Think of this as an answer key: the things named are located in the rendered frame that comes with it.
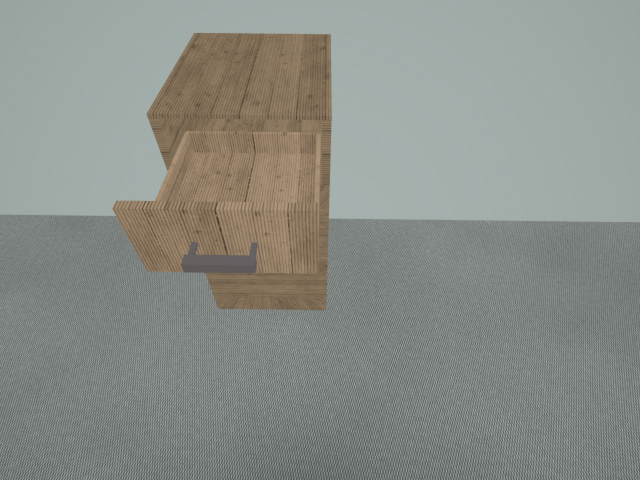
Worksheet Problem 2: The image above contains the drawer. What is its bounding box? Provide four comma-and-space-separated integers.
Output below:
112, 131, 321, 274

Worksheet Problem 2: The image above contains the cabinet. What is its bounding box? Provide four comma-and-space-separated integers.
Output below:
147, 33, 332, 310

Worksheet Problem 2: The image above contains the handle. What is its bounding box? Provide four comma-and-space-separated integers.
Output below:
181, 242, 257, 273

